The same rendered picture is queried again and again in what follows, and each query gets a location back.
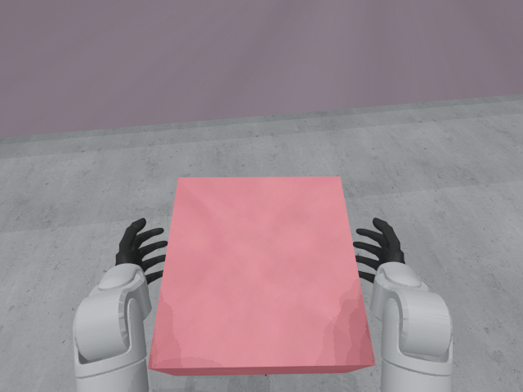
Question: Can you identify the robot right hand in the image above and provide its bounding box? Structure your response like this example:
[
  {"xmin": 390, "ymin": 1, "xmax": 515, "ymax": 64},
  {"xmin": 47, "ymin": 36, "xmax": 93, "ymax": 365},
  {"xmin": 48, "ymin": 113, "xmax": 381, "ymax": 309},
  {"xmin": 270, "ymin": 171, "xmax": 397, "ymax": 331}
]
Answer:
[{"xmin": 353, "ymin": 218, "xmax": 405, "ymax": 283}]

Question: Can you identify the robot right forearm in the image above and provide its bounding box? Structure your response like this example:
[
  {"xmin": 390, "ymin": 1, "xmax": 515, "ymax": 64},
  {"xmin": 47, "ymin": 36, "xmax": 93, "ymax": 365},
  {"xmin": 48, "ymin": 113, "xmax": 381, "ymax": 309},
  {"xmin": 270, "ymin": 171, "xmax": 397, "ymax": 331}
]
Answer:
[{"xmin": 370, "ymin": 262, "xmax": 453, "ymax": 392}]

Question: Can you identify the robot left forearm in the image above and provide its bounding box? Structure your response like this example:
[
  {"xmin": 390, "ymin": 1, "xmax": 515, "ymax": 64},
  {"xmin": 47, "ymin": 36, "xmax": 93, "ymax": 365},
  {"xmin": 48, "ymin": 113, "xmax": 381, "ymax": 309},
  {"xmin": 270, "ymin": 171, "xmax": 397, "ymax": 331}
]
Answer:
[{"xmin": 73, "ymin": 263, "xmax": 154, "ymax": 392}]

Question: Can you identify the carton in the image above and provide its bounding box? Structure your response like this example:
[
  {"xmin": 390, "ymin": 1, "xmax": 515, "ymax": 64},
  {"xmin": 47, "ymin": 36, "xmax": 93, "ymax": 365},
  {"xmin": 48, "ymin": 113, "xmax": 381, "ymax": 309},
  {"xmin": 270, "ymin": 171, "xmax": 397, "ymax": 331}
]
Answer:
[{"xmin": 148, "ymin": 176, "xmax": 376, "ymax": 376}]

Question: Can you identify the robot left hand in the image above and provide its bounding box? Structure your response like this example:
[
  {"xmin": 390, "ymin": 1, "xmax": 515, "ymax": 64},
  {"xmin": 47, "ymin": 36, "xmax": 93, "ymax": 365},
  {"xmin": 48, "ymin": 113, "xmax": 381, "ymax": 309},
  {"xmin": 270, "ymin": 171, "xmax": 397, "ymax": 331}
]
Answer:
[{"xmin": 115, "ymin": 218, "xmax": 168, "ymax": 285}]

